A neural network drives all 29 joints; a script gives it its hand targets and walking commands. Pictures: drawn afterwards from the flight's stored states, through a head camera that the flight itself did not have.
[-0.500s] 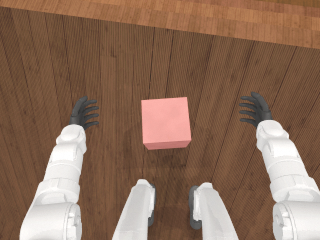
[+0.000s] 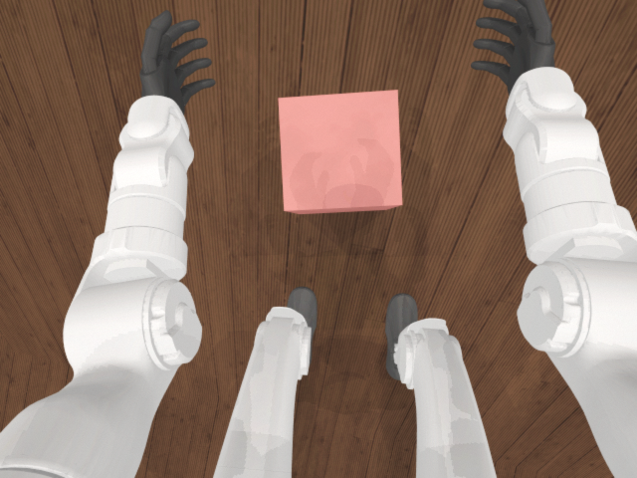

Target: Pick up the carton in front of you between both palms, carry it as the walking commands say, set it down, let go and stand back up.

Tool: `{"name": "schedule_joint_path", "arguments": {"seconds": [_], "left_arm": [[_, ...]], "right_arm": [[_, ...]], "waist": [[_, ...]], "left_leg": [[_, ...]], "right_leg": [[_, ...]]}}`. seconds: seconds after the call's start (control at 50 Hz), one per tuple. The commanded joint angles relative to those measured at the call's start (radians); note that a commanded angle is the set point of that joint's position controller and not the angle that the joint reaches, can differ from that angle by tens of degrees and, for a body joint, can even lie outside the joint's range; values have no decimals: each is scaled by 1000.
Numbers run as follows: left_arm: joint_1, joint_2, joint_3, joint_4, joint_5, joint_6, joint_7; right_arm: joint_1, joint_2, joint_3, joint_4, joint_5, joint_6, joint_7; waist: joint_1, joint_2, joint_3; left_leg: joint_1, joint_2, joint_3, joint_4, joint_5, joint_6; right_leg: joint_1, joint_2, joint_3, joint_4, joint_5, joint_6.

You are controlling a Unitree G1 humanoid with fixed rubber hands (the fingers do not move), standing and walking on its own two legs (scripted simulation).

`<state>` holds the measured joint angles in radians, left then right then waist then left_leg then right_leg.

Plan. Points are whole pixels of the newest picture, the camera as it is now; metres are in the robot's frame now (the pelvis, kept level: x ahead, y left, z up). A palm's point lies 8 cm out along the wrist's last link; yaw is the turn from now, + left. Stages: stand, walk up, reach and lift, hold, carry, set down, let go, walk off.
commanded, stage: reach and lift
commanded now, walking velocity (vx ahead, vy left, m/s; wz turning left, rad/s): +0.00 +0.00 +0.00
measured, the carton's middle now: (340, 162) +0.50 +0.05 -0.51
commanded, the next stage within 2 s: none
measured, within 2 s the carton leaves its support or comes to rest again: leaves its support in 1.64 s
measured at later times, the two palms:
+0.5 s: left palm (227, 156) +0.48 +0.24 -0.36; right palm (453, 141) +0.52 -0.14 -0.36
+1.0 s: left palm (252, 155) +0.49 +0.22 -0.44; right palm (439, 145) +0.53 -0.14 -0.44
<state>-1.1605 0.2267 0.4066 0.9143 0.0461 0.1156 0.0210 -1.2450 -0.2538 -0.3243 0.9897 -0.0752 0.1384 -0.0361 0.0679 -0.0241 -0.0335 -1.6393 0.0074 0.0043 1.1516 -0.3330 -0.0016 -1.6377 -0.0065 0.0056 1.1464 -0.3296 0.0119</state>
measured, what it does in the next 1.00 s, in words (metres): lowers itself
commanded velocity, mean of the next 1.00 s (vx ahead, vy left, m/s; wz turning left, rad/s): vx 0.00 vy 0.00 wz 0.00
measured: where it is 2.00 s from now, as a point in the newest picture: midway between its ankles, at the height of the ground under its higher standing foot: (350, 348)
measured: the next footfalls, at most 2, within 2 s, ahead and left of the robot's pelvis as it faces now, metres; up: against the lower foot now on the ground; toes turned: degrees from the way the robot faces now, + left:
none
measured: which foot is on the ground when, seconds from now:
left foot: down 0.00-1.00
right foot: down 0.00-1.00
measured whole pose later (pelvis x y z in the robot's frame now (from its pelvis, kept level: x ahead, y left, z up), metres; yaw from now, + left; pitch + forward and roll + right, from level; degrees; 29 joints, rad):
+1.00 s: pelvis -0.04 +0.00 -0.27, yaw +2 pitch +37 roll +1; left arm -1.47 0.35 0.11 1.14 -0.26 0.03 0.13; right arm -1.51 -0.40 0.00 1.15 0.24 0.05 -0.12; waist 0.06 0.01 0.38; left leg -2.27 -0.02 -0.01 2.20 -0.58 -0.02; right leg -2.26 0.04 0.05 2.21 -0.60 0.05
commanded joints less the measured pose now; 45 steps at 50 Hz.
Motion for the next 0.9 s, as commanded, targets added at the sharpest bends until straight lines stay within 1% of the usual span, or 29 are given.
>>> {"name": "schedule_joint_path", "arguments": {"seconds": [0.0,0.06,0.1,0.16,0.18,0.22,0.26,0.3,0.36,0.42,0.5,0.58,0.64,0.72,0.76,0.8,0.82,0.84,0.88], "left_arm": [[-64,65,42,-55,26,-78,-12],[-46,69,45,-46,20,-93,-11],[-53,98,36,-60,-3,-102,-4],[-92,159,-22,-107,-69,-110,15],[-108,179,-48,-116,-97,-109,21],[-146,208,-96,-127,-151,-99,29],[-180,226,-133,-113,-200,-84,34],[-230,242,-164,-102,-231,-70,38],[-335,277,-188,-71,-247,-51,51],[-431,298,-204,-23,-250,-38,68],[-505,299,-225,69,-255,-41,82],[-542,286,-245,152,-261,-62,79],[-560,289,-251,184,-262,-81,77],[-577,304,-266,166,-274,-102,86],[-594,303,-265,129,-283,-107,92],[-596,285,-278,100,-304,-109,98],[-591,276,-287,93,-313,-108,101],[-582,264,-293,99,-317,-105,105],[-547,242,-293,120,-317,-100,111]], "right_arm": [[-80,-20,-9,-67,-26,-72,-13],[-49,-23,4,-80,-25,-87,-29],[-73,-42,32,-122,5,-93,-40],[-129,-87,108,-189,81,-95,-59],[-147,-100,137,-199,108,-90,-66],[-184,-113,178,-207,148,-76,-81],[-218,-122,200,-198,174,-61,-93],[-261,-137,210,-185,192,-48,-102],[-355,-169,211,-156,220,-32,-111],[-432,-197,215,-90,249,-19,-112],[-496,-221,235,13,274,-25,-103],[-540,-230,251,95,282,-51,-89],[-563,-241,257,122,285,-74,-82],[-574,-257,280,104,306,-100,-83],[-590,-260,298,79,315,-107,-85],[-604,-263,315,48,319,-110,-85],[-606,-265,316,31,319,-110,-84],[-602,-267,316,30,320,-110,-83],[-581,-265,318,35,321,-109,-80]], "waist": [[20,-27,-926],[12,-28,-923],[23,-33,-991],[41,-33,-1145],[40,-41,-1180],[25,-67,-1211],[12,-89,-1203],[8,-87,-1184],[20,-47,-1116],[29,-7,-1040],[34,8,-953],[26,-2,-864],[20,-7,-828],[22,-5,-877],[33,-21,-903],[27,-39,-939],[15,-40,-948],[9,-36,-951],[11,-34,-942]], "left_leg": [[305,-66,5,88,492,-49],[214,-65,0,195,485,-57],[206,-68,3,269,496,-57],[216,-74,17,380,516,-55],[202,-73,22,412,499,-54],[147,-70,34,465,435,-52],[74,-67,46,509,355,-52],[23,-62,55,556,273,-53],[-8,-48,64,615,151,-53],[-13,-31,69,656,43,-55],[-23,-18,61,707,-28,-51],[-53,-14,38,761,-21,-44],[-54,-14,24,802,22,-44],[6,-18,17,848,123,-44],[4,-23,16,855,153,-42],[43,-30,13,864,195,-43],[70,-33,9,867,209,-41],[93,-36,8,870,221,-43],[110,-41,10,873,236,-47]], "right_leg": [[360,87,5,123,426,14],[237,83,8,224,423,17],[182,83,3,292,417,24],[201,82,-4,407,435,36],[226,81,-8,445,432,41],[269,80,-18,509,402,46],[290,78,-23,561,350,45],[283,76,-24,610,279,40],[211,71,-26,659,137,31],[136,64,-29,694,11,23],[70,53,-33,746,-64,19],[-5,42,-32,804,-63,22],[-44,38,-28,850,-29,25],[-35,38,-30,904,50,29],[-8,37,-29,922,80,27],[4,41,-39,938,106,26],[-13,44,-47,941,109,26],[-26,46,-52,942,110,25],[-39,48,-56,942,110,28]]}}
